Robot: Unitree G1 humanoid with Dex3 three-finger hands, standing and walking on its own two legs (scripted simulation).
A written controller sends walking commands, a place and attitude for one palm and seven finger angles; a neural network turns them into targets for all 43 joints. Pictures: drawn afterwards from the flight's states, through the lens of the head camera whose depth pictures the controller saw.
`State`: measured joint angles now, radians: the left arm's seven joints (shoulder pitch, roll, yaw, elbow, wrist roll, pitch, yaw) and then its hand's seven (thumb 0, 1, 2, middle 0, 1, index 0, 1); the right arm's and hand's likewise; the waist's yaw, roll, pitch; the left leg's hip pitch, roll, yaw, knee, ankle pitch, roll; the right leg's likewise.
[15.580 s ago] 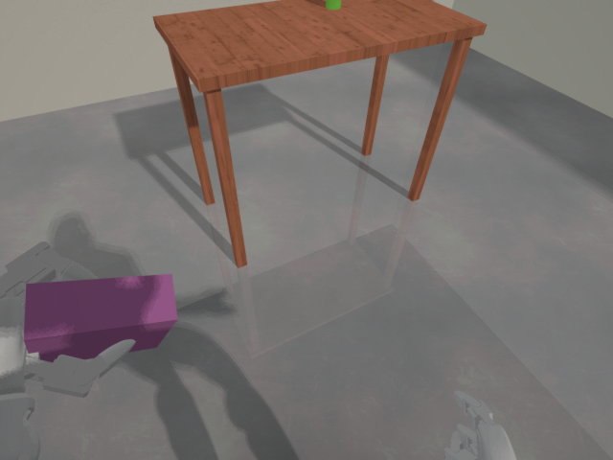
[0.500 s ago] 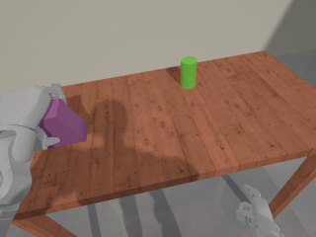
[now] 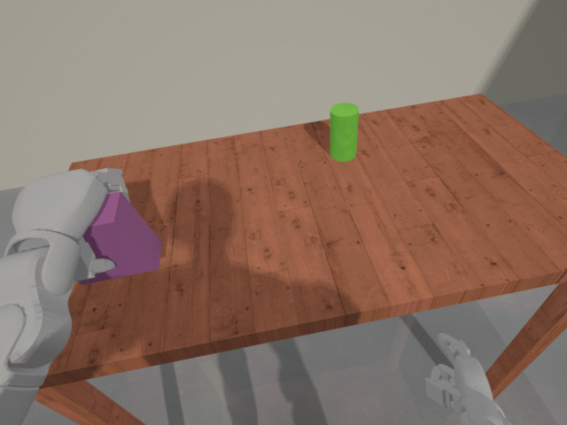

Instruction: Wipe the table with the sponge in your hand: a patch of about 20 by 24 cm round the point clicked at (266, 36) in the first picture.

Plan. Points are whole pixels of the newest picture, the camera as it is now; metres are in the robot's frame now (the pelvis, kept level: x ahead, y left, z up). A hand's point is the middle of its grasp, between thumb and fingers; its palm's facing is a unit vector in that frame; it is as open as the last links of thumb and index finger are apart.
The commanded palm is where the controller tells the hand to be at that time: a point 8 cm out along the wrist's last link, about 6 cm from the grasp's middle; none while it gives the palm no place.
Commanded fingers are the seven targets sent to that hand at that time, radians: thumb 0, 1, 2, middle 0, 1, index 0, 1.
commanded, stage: move the sponge above the wiping area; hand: left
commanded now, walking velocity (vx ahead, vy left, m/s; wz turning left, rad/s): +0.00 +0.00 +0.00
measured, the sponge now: (108, 248) +0.27 +0.29 +0.15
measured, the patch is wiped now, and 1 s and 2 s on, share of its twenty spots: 0.00 0.00 0.00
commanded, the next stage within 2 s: none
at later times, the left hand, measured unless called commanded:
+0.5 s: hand (110, 236) +0.28 +0.28 +0.16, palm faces +0.05 -0.04 -1.00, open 9.3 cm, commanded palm +0.24 +0.28 +0.24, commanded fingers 0.00 0.10 1.30 -1.20 -1.60 -1.20 -1.60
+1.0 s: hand (124, 228) +0.29 +0.27 +0.16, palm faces +0.09 -0.04 -1.00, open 9.3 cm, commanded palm +0.25 +0.27 +0.24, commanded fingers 0.00 0.10 1.30 -1.20 -1.60 -1.20 -1.60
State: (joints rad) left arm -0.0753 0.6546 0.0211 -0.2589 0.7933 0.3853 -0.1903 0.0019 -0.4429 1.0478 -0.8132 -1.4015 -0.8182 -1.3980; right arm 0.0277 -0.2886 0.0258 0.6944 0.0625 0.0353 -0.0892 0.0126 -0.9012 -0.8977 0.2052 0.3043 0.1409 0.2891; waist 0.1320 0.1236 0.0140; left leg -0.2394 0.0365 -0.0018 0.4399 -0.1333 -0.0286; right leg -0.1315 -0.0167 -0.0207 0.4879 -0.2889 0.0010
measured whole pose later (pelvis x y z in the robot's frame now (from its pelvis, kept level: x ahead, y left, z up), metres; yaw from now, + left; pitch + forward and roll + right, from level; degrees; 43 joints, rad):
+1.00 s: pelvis +0.01 +0.00 +0.00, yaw +0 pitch -3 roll +0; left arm -0.10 0.61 -0.06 -0.20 0.84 0.34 -0.16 0.00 -0.44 1.05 -0.81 -1.40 -0.82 -1.40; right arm 0.05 -0.27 0.04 0.68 0.05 0.03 -0.07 0.01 -0.90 -0.90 0.20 0.30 0.18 0.30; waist 0.13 0.12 0.01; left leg -0.23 0.04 0.00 0.43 -0.14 -0.03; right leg -0.12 -0.02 -0.02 0.47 -0.29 0.00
